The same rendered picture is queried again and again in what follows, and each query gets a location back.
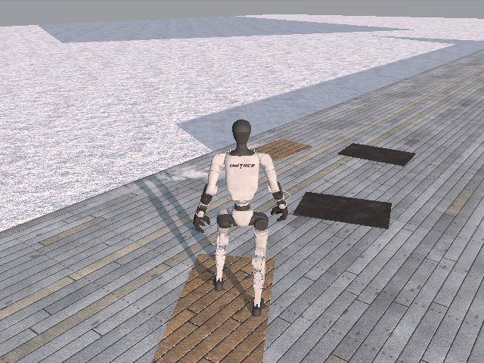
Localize left robot shin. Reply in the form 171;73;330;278
216;234;226;282

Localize robot left upper arm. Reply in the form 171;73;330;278
206;153;226;195

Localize robot right upper arm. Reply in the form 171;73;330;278
257;152;280;193

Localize right robot hand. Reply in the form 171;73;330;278
271;206;288;222

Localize robot left forearm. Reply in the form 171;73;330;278
196;184;213;217

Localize robot torso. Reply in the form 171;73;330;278
224;149;259;227

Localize left robot hand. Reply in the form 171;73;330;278
193;213;210;233

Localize robot right forearm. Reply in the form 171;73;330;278
272;181;287;209

